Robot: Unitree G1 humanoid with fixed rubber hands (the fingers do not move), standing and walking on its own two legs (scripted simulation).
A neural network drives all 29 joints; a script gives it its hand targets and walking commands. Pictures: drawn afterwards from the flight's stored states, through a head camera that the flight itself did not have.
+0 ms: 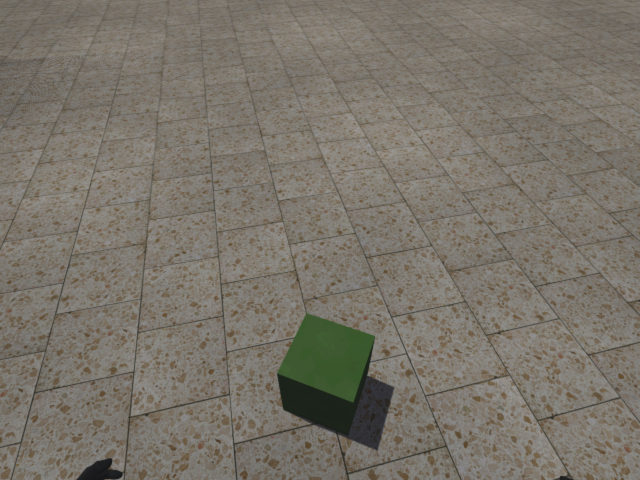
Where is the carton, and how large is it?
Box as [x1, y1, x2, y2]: [277, 313, 374, 435]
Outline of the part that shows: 306,313 277,372 283,409 347,435 367,374 374,336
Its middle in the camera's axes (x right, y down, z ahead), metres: +0.02 +0.39 +1.15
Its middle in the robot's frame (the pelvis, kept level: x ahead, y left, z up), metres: +0.57 +0.02 -0.63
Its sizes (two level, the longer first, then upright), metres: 0.210 0.200 0.250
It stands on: the floor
